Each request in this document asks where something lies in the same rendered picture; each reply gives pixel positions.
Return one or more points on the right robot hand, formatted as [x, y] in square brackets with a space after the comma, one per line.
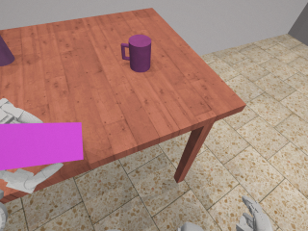
[259, 221]

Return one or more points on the sponge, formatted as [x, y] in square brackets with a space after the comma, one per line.
[37, 144]

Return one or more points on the left robot hand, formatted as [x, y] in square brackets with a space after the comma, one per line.
[22, 180]

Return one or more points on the table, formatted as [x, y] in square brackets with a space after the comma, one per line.
[72, 71]

